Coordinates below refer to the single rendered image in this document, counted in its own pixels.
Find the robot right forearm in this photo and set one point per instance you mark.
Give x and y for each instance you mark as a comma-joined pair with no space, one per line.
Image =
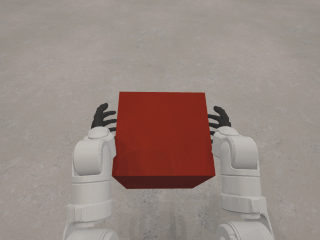
241,188

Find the robot right upper arm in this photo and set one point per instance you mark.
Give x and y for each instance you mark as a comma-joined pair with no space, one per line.
243,230

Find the robot left upper arm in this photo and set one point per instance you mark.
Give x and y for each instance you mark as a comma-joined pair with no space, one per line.
93,234

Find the robot left hand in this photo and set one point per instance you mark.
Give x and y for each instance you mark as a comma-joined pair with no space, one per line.
100,115

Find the carton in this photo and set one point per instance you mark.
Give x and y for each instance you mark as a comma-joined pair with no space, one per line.
162,140

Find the robot right hand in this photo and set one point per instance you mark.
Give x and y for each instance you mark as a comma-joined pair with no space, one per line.
223,119

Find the robot left forearm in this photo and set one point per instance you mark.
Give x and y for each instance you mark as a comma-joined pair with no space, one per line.
91,200

